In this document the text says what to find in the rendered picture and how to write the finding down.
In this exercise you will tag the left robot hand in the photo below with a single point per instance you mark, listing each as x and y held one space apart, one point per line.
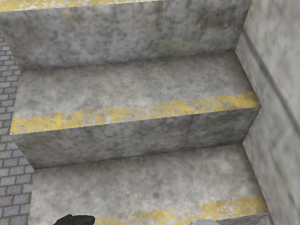
75 220

